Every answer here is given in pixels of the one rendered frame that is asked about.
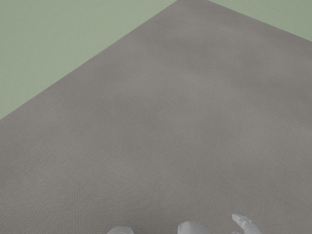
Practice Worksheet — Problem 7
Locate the robot right thigh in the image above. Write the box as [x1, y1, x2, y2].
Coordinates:
[177, 220, 209, 234]

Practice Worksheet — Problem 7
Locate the right robot hand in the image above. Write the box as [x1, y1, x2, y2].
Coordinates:
[232, 214, 261, 234]

